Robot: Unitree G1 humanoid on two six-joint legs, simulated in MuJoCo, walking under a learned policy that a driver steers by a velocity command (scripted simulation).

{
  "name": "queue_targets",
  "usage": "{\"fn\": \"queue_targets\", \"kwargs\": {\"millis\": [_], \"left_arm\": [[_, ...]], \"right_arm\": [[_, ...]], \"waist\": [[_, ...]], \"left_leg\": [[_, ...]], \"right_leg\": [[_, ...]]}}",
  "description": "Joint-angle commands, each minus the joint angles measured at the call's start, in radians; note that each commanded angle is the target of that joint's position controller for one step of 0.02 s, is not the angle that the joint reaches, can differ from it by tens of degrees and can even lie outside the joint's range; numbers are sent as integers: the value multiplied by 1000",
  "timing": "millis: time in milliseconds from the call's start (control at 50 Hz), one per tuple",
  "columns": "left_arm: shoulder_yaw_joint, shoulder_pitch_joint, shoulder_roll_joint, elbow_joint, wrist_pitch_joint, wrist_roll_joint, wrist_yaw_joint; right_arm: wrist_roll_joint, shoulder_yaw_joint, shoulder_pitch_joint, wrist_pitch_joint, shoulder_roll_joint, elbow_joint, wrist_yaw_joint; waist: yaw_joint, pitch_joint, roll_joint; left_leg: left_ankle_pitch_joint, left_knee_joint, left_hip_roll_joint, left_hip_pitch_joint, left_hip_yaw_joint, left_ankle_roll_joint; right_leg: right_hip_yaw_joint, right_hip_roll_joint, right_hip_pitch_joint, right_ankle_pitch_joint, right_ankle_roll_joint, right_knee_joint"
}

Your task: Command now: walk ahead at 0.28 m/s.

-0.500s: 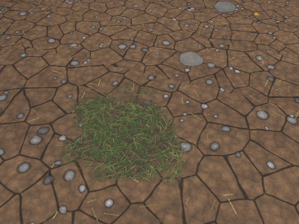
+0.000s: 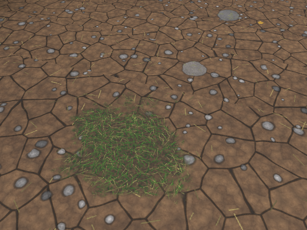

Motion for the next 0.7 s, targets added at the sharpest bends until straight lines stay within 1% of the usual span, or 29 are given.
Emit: {"fn": "queue_targets", "kwargs": {"millis": [20,60,80,100,120,140,160,180,200,220,240,280,300,340,360,400,440,460,480,500,520,540,560,580,600,620,640,660,700], "left_arm": [[11,-23,60,-62,-44,-6,-15],[5,-35,32,-81,-64,-11,-26],[6,-35,38,-83,-71,-11,-29],[6,7,34,-73,-76,-12,-31],[9,101,38,-41,-79,-12,-33],[27,248,92,8,-84,-13,-33],[69,412,227,58,-87,-17,-36],[59,411,207,44,-86,3,-43],[40,347,147,22,-86,18,-44],[33,292,132,0,-83,22,-48],[25,257,124,-9,-76,15,-51],[3,237,70,-15,-54,16,-47],[-2,224,63,-24,-47,19,-40],[-4,167,91,-57,-44,26,-23],[1,168,118,-65,-46,24,-15],[17,206,175,-58,-57,10,-7],[26,214,181,-49,-61,-3,-7],[30,210,183,-49,-60,-2,-8],[36,205,192,-51,-54,4,-9],[41,195,200,-54,-43,14,-10],[40,178,195,-62,-30,23,-13],[32,154,181,-87,-28,33,-18],[-7,291,31,-100,-44,31,-36],[-7,277,41,-77,-77,9,-47],[20,150,132,-129,-94,-26,-50],[25,57,161,-161,-101,-33,-44],[33,17,163,-168,-96,-23,-34],[39,48,142,-160,-78,-15,-27],[36,100,88,-146,-42,-16,-20]], "right_arm": [[10,-28,96,-36,-130,-19,10],[12,-39,117,-43,-169,-22,15],[11,-40,102,-44,-172,-34,16],[11,-40,60,-45,-178,-54,17],[16,-38,-23,-45,-173,-87,19],[22,-29,-143,-54,-140,-137,20],[15,-17,-184,-81,-83,-183,25],[2,-21,-159,-100,-108,-180,29],[10,-24,-143,-108,-115,-175,41],[22,-21,-141,-110,-103,-178,49],[22,-23,-169,-111,-102,-191,52],[11,-27,-205,-101,-92,-213,58],[8,-21,-218,-95,-74,-224,64],[0,-4,-303,-86,-42,-265,71],[-3,4,-364,-84,-29,-290,72],[4,3,-427,-76,-53,-326,72],[12,-5,-450,-73,-96,-350,73],[11,-14,-440,-75,-121,-356,75],[9,-26,-405,-77,-145,-352,75],[11,-42,-321,-76,-173,-331,72],[16,-64,-158,-72,-209,-281,66],[12,-81,15,-64,-250,-237,57],[-21,-102,147,-60,-343,-208,56],[-23,-77,138,-57,-265,-194,60],[-10,-61,26,-63,-214,-202,62],[-7,-49,-85,-68,-178,-226,64],[-18,-39,-150,-77,-150,-234,71],[-30,-32,-185,-84,-127,-232,75],[-31,-31,-183,-91,-118,-207,78]], "waist": [[-33,145,84],[-23,139,167],[-11,150,159],[22,156,155],[78,157,135],[152,152,27],[184,101,-270],[156,76,-271],[109,98,-146],[80,100,-88],[65,124,-46],[48,128,-58],[41,131,-68],[36,162,-64],[48,168,-67],[51,170,-102],[34,176,-106],[17,153,-107],[-10,106,-122],[-56,34,-146],[-133,-61,-153],[-205,-166,-128],[-139,-368,152],[-145,-429,211],[-114,-212,183],[-78,-92,84],[-39,-27,16],[9,-12,36],[44,15,76]], "left_leg": [[-333,-246,153,5,-255,129],[-354,-343,259,36,-426,189],[-326,-355,275,-1,-453,197],[-279,-331,265,-58,-431,189],[-180,-266,220,-155,-348,155],[13,-80,120,-300,-173,88],[145,316,-35,-529,55,3],[-92,528,-32,-681,13,-5],[-83,664,20,-738,-38,16],[-23,729,48,-778,-36,28],[33,720,81,-823,-15,32],[111,643,119,-763,22,24],[161,575,115,-707,48,13],[312,340,89,-537,91,-16],[388,214,68,-431,109,-24],[447,87,40,-319,112,-22],[459,-8,34,-313,91,5],[452,-40,22,-288,89,22],[431,-45,1,-232,95,38],[396,-30,-26,-133,108,57],[381,-31,-46,51,119,85],[369,-3,59,344,9,130],[148,-59,361,738,-494,315],[43,-271,422,712,-786,334],[8,-310,377,536,-646,269],[80,-341,345,333,-485,233],[179,-375,307,169,-375,211],[225,-406,269,67,-273,187],[235,-459,240,-44,-169,183]], "right_leg": [[18,-9,-212,-130,-45,-36],[-42,14,-223,-6,-45,71],[-40,11,-187,6,-60,64],[-36,8,-110,9,-75,10],[-15,-1,36,34,-87,-87],[109,-55,203,42,-111,-185],[425,-228,467,177,-186,-314],[614,-365,535,368,-228,-331],[556,-370,525,450,-222,-307],[477,-350,518,500,-213,-312],[389,-330,505,550,-196,-336],[246,-264,428,617,-143,-383],[190,-229,365,612,-131,-414],[88,-161,176,579,-117,-468],[61,-144,98,554,-116,-502],[69,-177,88,542,-125,-554],[61,-208,187,617,-113,-529],[55,-222,249,749,-100,-480],[49,-233,306,925,-85,-406],[36,-234,345,1108,-71,-289],[9,-206,322,1213,-50,-95],[9,-176,123,1038,-27,160],[-3,9,-274,414,34,616],[142,63,-379,-92,14,802],[126,-3,-479,-53,-9,853],[91,-64,-462,48,-20,810],[69,-104,-411,115,-21,750],[76,-142,-333,154,-22,700],[69,-159,-270,158,-14,645]]}}
Keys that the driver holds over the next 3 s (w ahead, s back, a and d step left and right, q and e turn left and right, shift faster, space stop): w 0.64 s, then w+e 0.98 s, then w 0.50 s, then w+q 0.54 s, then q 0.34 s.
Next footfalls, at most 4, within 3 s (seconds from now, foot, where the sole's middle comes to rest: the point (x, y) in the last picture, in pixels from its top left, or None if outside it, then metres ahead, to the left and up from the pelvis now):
0.54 left None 0.42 0.10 -0.77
1.10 right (198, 195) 0.70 -0.18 -0.77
1.58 left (175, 137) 1.05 -0.09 -0.77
2.12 right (241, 123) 1.15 -0.47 -0.77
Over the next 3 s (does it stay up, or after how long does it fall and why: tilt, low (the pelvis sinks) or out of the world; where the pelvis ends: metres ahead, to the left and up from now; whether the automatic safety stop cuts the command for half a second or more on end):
stays up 1.53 -0.49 -0.15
